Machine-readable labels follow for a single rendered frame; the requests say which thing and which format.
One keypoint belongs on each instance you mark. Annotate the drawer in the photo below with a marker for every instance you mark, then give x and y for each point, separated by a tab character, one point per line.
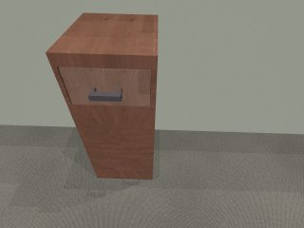
136	84

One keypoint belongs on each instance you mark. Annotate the cabinet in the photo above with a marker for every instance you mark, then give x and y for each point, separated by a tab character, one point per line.
118	139

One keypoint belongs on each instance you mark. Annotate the handle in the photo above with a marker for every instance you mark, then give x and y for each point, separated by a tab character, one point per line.
105	96

